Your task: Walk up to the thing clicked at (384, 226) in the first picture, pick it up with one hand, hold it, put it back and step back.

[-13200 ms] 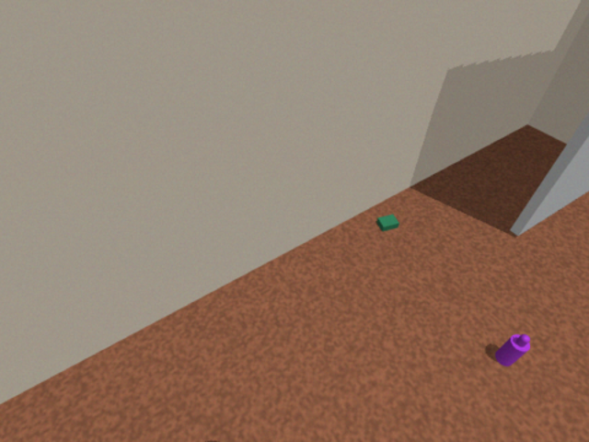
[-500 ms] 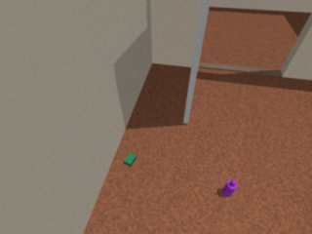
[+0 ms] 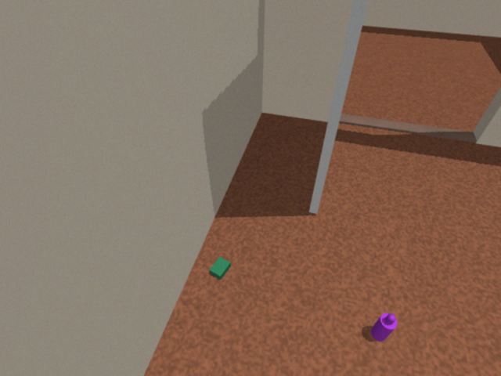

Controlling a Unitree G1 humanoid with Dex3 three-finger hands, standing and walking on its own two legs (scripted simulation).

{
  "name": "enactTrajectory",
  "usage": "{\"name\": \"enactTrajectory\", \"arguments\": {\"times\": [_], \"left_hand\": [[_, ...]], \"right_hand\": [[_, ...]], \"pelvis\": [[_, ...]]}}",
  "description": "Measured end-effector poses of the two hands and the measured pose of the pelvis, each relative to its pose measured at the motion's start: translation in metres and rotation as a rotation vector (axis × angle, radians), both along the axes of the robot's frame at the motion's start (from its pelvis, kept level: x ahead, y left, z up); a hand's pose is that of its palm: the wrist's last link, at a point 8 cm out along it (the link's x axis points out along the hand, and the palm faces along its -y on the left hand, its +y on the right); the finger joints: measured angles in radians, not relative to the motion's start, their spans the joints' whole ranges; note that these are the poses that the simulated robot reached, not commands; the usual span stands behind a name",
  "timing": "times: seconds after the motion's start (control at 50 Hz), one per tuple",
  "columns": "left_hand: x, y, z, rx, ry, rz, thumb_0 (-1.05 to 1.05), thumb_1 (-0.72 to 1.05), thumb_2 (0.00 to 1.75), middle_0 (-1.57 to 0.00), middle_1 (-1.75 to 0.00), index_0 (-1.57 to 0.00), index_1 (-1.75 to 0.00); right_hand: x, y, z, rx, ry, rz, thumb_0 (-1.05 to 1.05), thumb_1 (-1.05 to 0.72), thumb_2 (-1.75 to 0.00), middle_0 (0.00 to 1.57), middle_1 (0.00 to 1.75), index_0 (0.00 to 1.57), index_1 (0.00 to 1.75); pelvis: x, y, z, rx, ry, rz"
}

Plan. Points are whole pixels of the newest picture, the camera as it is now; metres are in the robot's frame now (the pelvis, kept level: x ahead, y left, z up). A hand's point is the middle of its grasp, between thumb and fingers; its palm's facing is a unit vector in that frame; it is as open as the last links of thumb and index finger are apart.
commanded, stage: walk up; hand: left
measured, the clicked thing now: (220, 267) +0.74 +0.18 -0.76
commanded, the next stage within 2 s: none
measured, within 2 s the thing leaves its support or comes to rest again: neither
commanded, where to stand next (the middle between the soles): +0.38 -0.03 m, yaw -5 degrees
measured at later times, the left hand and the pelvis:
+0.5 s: hand (103, 344) +0.23 +0.30 -0.15, palm faces -0.13 -0.92 -0.37, open 7.4 cm; pelvis +0.16 +0.03 -0.01, yaw -4 degrees
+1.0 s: hand (148, 276) +0.39 +0.26 -0.18, palm faces -0.06 -0.93 -0.36, open 7.4 cm; pelvis +0.30 +0.00 -0.03, yaw -4 degrees
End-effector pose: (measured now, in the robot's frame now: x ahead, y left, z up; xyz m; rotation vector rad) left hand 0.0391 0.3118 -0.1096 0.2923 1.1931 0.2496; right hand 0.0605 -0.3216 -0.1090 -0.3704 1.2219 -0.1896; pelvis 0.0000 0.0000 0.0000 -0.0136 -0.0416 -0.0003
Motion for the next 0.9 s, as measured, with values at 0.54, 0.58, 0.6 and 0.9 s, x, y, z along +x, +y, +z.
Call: {"name": "enactTrajectory", "arguments": {"times": [0.54, 0.58, 0.6, 0.9], "left_hand": [[0.221, 0.024, 0.001, 0.041, 0.010, -0.180, 0.00, 0.91, 0.90, -0.20, -0.30, -0.21, -0.30], [0.246, 0.011, 0.003, 0.055, -0.038, -0.180, 0.00, 0.91, 0.90, -0.20, -0.30, -0.21, -0.30], [0.256, 0.005, 0.005, 0.057, -0.068, -0.180, 0.00, 0.91, 0.90, -0.20, -0.30, -0.21, -0.30], [0.319, -0.012, 0.001, 0.033, -0.037, -0.157, 0.00, 0.90, 0.90, -0.21, -0.30, -0.21, -0.30]], "right_hand": [[0.109, 0.021, -0.021, 0.032, -0.033, -0.118, 0.01, -0.90, -0.89, 0.21, 0.30, 0.21, 0.30], [0.127, 0.011, -0.032, 0.038, -0.028, -0.115, 0.01, -0.90, -0.89, 0.21, 0.30, 0.21, 0.30], [0.137, 0.008, -0.034, 0.043, -0.025, -0.113, 0.01, -0.90, -0.89, 0.21, 0.30, 0.21, 0.30], [0.273, -0.006, -0.008, -0.002, -0.091, -0.045, 0.01, -0.91, -0.90, 0.21, 0.30, 0.20, 0.30]], "pelvis": [[0.176, 0.015, -0.019, 0.050, -0.010, -0.075], [0.191, 0.006, -0.024, 0.016, -0.018, -0.067], [0.198, 0.002, -0.024, 0.014, -0.021, -0.065], [0.287, -0.007, -0.014, 0.009, -0.006, -0.088]]}}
